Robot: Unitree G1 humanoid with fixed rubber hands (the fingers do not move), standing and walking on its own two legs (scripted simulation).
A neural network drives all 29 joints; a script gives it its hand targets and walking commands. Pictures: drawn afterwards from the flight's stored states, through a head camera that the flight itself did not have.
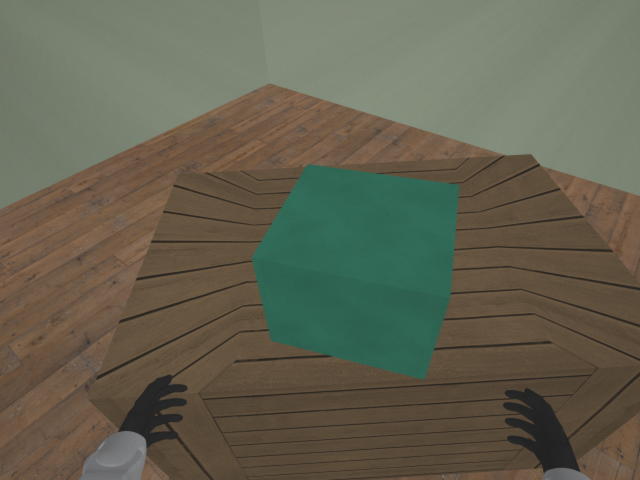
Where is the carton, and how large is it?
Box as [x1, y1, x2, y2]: [252, 164, 458, 379]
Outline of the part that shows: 307,164 252,256 252,261 271,340 424,379 450,295 458,185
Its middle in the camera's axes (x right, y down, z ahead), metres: +0.07 +0.04 +0.72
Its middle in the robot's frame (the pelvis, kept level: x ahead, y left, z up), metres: +0.51 -0.04 -0.05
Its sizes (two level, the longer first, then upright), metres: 0.290 0.267 0.230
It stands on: a pedestal, 0.58 m high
